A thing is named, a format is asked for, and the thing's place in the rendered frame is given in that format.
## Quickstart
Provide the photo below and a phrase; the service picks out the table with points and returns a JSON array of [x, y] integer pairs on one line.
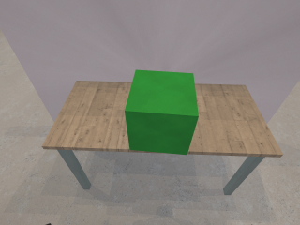
[[229, 124]]

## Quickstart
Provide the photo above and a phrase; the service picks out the carton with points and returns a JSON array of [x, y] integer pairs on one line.
[[161, 112]]

